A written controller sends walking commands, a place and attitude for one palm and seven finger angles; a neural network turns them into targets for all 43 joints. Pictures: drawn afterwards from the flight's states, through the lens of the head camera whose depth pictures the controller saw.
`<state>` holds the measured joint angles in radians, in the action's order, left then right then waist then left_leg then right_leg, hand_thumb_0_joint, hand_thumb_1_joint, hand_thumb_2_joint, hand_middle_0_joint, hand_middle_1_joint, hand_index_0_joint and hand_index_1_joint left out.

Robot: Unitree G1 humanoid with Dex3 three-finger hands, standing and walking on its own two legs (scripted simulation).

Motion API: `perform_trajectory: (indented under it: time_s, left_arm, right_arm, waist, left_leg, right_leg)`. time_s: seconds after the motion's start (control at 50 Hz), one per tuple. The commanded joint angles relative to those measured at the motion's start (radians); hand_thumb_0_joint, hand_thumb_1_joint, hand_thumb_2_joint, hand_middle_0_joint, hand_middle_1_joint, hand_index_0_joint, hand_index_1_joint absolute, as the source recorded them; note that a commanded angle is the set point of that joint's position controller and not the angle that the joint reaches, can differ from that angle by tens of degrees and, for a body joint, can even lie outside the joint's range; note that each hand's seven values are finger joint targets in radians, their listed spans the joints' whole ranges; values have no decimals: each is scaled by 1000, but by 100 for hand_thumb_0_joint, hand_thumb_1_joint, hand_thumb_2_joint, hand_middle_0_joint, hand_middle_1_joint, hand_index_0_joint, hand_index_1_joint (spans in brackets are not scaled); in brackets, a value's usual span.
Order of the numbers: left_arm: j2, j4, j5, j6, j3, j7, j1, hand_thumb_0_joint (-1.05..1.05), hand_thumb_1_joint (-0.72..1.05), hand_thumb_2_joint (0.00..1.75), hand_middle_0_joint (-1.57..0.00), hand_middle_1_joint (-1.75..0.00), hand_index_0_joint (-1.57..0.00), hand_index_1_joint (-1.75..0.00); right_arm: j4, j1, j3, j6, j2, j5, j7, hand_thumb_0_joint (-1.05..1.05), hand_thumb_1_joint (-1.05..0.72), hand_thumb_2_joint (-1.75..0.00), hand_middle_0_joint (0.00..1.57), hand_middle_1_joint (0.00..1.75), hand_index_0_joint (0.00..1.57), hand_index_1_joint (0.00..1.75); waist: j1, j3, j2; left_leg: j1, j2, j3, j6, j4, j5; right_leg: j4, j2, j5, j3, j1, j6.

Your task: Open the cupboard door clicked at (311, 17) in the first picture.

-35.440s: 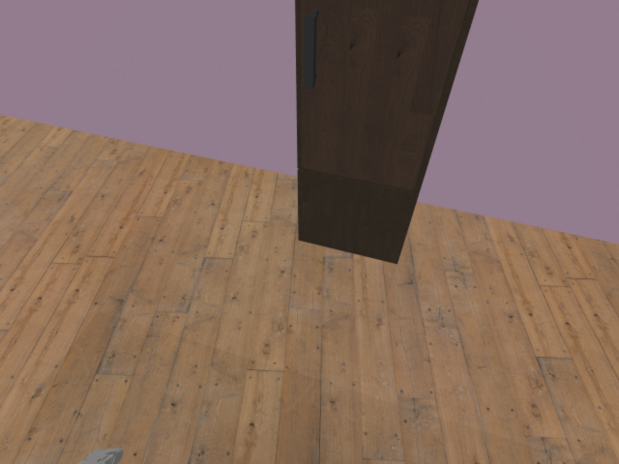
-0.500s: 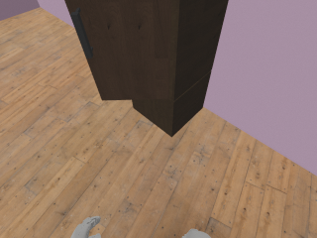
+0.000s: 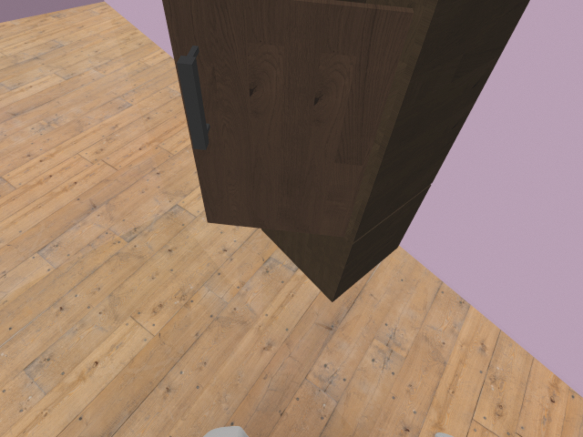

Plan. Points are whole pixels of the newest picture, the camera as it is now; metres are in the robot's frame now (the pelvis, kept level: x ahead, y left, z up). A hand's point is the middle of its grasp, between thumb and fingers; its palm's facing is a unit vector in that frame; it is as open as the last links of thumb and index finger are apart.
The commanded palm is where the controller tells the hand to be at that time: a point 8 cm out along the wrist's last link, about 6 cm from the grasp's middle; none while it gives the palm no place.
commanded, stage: come to a stop and stand still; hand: left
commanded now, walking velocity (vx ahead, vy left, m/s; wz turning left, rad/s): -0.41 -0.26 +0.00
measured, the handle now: (197, 100) +0.64 +0.24 +0.09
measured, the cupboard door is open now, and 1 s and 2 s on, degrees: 44 44 44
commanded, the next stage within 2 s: look again from close up in 1.28 s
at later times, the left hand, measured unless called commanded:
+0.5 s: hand out of the picture +0.12 +0.15 -0.15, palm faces -0.04 -0.96 -0.28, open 7.4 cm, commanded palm none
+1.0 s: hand out of the picture +0.01 +0.19 -0.17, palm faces +0.04 -0.98 -0.20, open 7.4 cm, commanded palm none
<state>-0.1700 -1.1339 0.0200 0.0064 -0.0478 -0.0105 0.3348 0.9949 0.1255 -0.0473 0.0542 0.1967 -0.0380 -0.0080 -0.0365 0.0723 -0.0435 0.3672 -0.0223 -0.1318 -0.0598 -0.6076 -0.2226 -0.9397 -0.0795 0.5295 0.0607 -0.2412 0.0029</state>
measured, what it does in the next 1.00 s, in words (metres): steps on the spot: right foot, then left foot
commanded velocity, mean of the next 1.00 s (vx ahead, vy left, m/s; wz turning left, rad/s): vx -0.07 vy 0.03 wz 0.00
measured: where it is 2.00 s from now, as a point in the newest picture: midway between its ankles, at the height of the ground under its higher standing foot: outside the picture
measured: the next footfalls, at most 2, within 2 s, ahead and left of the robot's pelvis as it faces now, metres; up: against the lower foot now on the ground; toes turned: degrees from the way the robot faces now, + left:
right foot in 0.44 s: +0.04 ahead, -0.15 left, +0.00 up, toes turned -5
left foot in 0.84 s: +0.05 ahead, +0.10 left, +0.00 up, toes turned +1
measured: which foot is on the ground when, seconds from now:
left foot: down 0.00-0.44, up 0.46-0.82, down 0.84-1.00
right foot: up 0.00-0.42, down 0.44-1.00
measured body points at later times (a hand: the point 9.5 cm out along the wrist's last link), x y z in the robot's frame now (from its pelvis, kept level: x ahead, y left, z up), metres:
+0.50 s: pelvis +0.03 -0.04 +0.01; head +0.07 -0.07 +0.45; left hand +0.12 +0.20 -0.13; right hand +0.04 -0.29 -0.16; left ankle +0.05 +0.08 -0.71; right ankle +0.00 -0.15 -0.73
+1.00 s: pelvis +0.01 +0.00 +0.01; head +0.03 +0.02 +0.46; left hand +0.01 +0.24 -0.15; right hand +0.08 -0.23 -0.14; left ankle +0.01 +0.10 -0.72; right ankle +0.00 -0.14 -0.72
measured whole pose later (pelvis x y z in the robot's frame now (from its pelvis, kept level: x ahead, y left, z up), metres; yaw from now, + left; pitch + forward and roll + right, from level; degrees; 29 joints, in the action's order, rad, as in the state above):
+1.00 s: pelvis +0.01 +0.00 +0.01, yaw -2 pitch -1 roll +1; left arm -0.20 -1.10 0.02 -0.04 -0.03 -0.02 0.26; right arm 1.05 0.17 -0.02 -0.02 0.15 -0.02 -0.03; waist -0.05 0.06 -0.06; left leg 0.19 0.02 -0.07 -0.03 -0.49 -0.28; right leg -0.53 -0.08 0.31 0.03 -0.21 -0.02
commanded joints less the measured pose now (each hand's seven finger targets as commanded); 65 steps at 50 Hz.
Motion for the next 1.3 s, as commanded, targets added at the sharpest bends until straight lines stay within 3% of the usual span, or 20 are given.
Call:
perform_trajectory:
  time_s: [0.0, 0.06, 0.22, 0.34, 0.38, 0.4, 0.42, 0.44, 0.48, 0.54, 0.66, 0.76, 0.78, 0.8, 0.82, 0.84, 0.88, 0.96, 1.04, 1.28]
  left_arm:
    - [-20, 75, -12, 12, 5, -10, -21, 0, 90, 90, -20, -30, -20, -30]
    - [-38, 54, -13, -26, 3, -16, 48, 0, 90, 90, -20, -30, -20, -30]
    - [-61, 160, 0, -65, -29, -17, -69, 0, 90, 90, -20, -30, -20, -30]
    - [-58, 186, -4, -41, -18, -18, -83, 0, 90, 90, -20, -30, -20, -30]
    - [-92, 168, -1, -21, -21, -22, -28, 0, 90, 90, -20, -30, -20, -30]
    - [-161, 168, 7, -8, -28, -30, -42, 0, 90, 90, -20, -30, -20, -30]
    - [-209, 171, 5, 1, -25, -30, -64, 0, 90, 90, -20, -30, -20, -30]
    - [-201, 171, 4, 1, -22, -31, -59, 0, 90, 90, -20, -30, -20, -30]
    - [-182, 161, -2, 7, -17, -35, -108, 0, 90, 90, -20, -30, -20, -30]
    - [-185, 167, -5, 9, -25, -36, -102, 0, 90, 90, -20, -30, -20, -30]
    - [-192, 153, 6, 8, -39, -36, -62, 0, 90, 90, -20, -30, -20, -30]
    - [-198, 138, 2, 1, -33, -29, -94, 0, 90, 90, -20, -30, -20, -30]
    - [-184, 137, -5, -2, -29, -27, -105, 0, 90, 90, -20, -30, -20, -30]
    - [-148, 142, -10, -6, -22, -23, -94, 0, 90, 90, -20, -30, -20, -30]
    - [-102, 144, -11, -13, -12, -21, -65, 0, 90, 90, -20, -30, -20, -30]
    - [-74, 143, -2, -17, -6, -23, -62, 0, 90, 90, -20, -30, -20, -30]
    - [-69, 121, -3, -32, 4, -17, -94, 0, 90, 90, -20, -30, -20, -30]
    - [-74, 63, -4, -16, 16, -10, -28, 0, 90, 90, -20, -30, -20, -30]
    - [-88, 46, -2, -4, 22, -12, -52, 0, 90, 90, -20, -30, -20, -30]
    - [-63, 12, -9, 0, 31, -22, -8, 0, 90, 90, -20, -30, -20, -30]
  right_arm:
    - [-7, 127, 8, -6, 89, 9, -35, 0, -90, -90, 20, 30, 20, 30]
    - [3, 80, 11, -17, 108, 20, -47, 0, -90, -90, 20, 30, 20, 30]
    - [2, 107, -36, -60, 145, 12, -55, 0, -90, -90, 20, 30, 20, 30]
    - [6, 113, -49, -72, 155, 10, -37, 0, -90, -90, 20, 30, 20, 30]
    - [4, 116, -48, -76, 137, 23, -25, 0, -90, -90, 20, 30, 20, 30]
    - [-6, 139, -42, -77, 78, 32, -15, 0, -90, -90, 20, 30, 20, 30]
    - [-27, 112, -29, -89, 43, 34, -6, 0, -90, -90, 20, 30, 20, 30]
    - [-37, 68, -30, -107, 44, 27, -8, 0, -90, -90, 20, 30, 20, 30]
    - [0, 97, -33, -116, 67, 24, -13, 0, -90, -90, 20, 30, 20, 30]
    - [15, 95, -33, -113, 84, 29, -3, 0, -90, -90, 20, 30, 20, 30]
    - [-5, 61, -25, -105, 58, 27, 4, 0, -90, -90, 20, 30, 20, 30]
    - [13, 135, -15, -85, 42, 29, -1, 0, -90, -90, 20, 30, 20, 30]
    - [28, 164, -15, -76, 53, 27, -2, 0, -90, -90, 20, 30, 20, 30]
    - [27, 178, -19, -64, 95, 24, -5, 0, -90, -90, 20, 30, 20, 30]
    - [18, 165, -22, -60, 143, 18, -9, 0, -90, -90, 20, 30, 20, 30]
    - [9, 149, -24, -67, 161, 16, -9, 0, -90, -90, 20, 30, 20, 30]
    - [11, 98, -11, -61, 137, 13, -22, 0, -90, -90, 20, 30, 20, 30]
    - [19, 83, 3, -51, 107, 23, -33, 0, -90, -90, 20, 30, 20, 30]
    - [41, 127, 3, -52, 82, 30, -25, 0, -90, -90, 20, 30, 20, 30]
    - [109, 189, 22, -32, 57, 27, -31, 0, -90, -90, 20, 30, 20, 30]
  waist:
    - [31, -40, 118]
    - [7, -115, 124]
    - [44, -119, 173]
    - [42, -137, 226]
    - [11, -166, 134]
    - [29, -163, -74]
    - [24, -111, -189]
    - [5, -97, -112]
    - [29, -101, -212]
    - [18, -92, -117]
    - [-11, -61, -134]
    - [32, -78, -152]
    - [47, -84, -112]
    - [45, -109, 5]
    - [27, -116, 141]
    - [22, -84, 134]
    - [28, 9, 258]
    - [4, -41, 133]
    - [37, -6, -24]
    - [29, -15, 52]
  left_leg:
    - [-122, -305, 252, -102, 325, 503]
    - [-167, -299, 157, -96, 281, 721]
    - [-229, -340, 184, -131, 239, 654]
    - [-231, -296, 183, -90, 176, 593]
    - [-173, -211, 139, -12, 84, 383]
    - [-45, -106, 57, 57, -24, 93]
    - [26, -2, 46, 96, -143, -318]
    - [21, 4, 111, 95, -241, -384]
    - [100, -1, 152, 106, -376, -322]
    - [131, -1, 153, 123, -412, -226]
    - [84, 8, 125, 123, -233, -237]
    - [-157, 42, 66, 105, 120, -59]
    - [-240, 25, 68, 95, 210, 32]
    - [-316, -67, 148, 63, 227, 166]
    - [-284, -190, 271, 3, 227, 268]
    - [-171, -245, 287, -31, 252, 185]
    - [-97, -204, 297, -43, 372, 55]
    - [-168, -135, 198, -10, 275, 210]
    - [-171, -82, 171, 33, 279, 53]
    - [-202, -81, 161, 36, 288, 172]
  right_leg:
    - [-164, -43, -96, -92, -179, -18]
    - [-13, -20, -113, -55, -91, -42]
    - [-82, 30, -76, -67, -218, -42]
    - [290, 50, -147, -1, -55, -18]
    - [550, 23, -407, -12, 98, -16]
    - [589, -151, -649, -201, 171, 35]
    - [611, -319, -826, -303, 101, 138]
    - [602, -334, -940, -283, 60, 181]
    - [544, -263, -1078, -233, 155, 170]
    - [548, -246, -1032, -177, 196, 143]
    - [583, -255, -829, -199, 177, 160]
    - [536, -185, -663, -154, 61, 104]
    - [503, -152, -591, -134, 15, 72]
    - [447, -93, -467, -91, -50, 33]
    - [423, -27, -285, -36, -60, -5]
    - [401, 0, -154, 0, -6, -16]
    - [344, 8, -126, 4, -18, -24]
    - [487, -7, -299, -37, 58, -11]
    - [573, -31, -370, -75, 48, -4]
    - [572, -37, -410, -68, 79, -3]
